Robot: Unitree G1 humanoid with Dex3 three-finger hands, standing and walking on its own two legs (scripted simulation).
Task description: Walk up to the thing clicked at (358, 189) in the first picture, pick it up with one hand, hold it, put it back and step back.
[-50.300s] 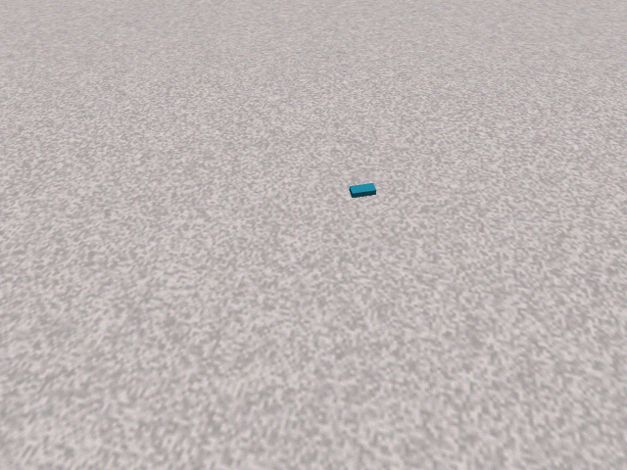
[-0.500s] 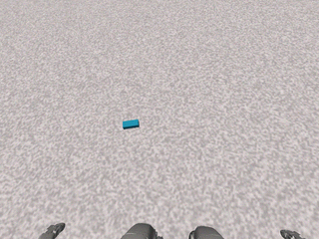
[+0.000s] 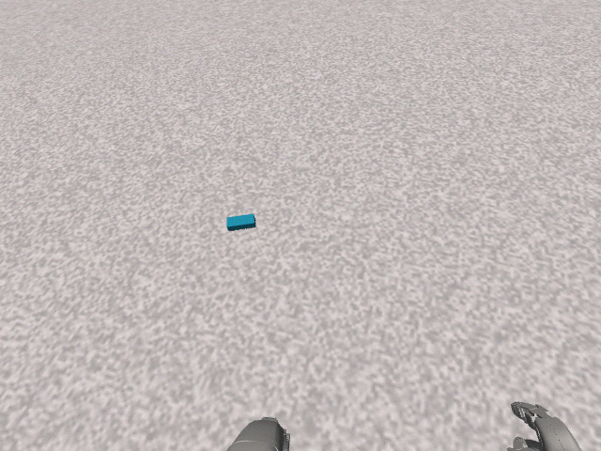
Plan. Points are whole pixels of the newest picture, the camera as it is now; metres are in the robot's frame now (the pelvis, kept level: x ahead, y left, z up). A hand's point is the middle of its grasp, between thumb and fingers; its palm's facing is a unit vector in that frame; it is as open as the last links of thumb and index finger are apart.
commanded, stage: step back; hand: left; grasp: from above
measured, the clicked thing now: (241, 222) +1.04 +0.34 -0.74
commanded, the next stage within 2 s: stand in 1.06 s
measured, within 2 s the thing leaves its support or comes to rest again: neither
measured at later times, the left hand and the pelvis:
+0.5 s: hand out of the picture +0.04 +0.29 -0.14, palm faces +0.04 -0.92 -0.38, open 7.4 cm; pelvis -0.02 +0.01 +0.01, yaw +3 degrees
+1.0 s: hand out of the picture +0.11 +0.29 -0.14, palm faces +0.09 -0.93 -0.35, open 7.4 cm; pelvis +0.03 +0.02 +0.01, yaw +5 degrees
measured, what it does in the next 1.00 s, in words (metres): steps on the spot: left foot, then right foot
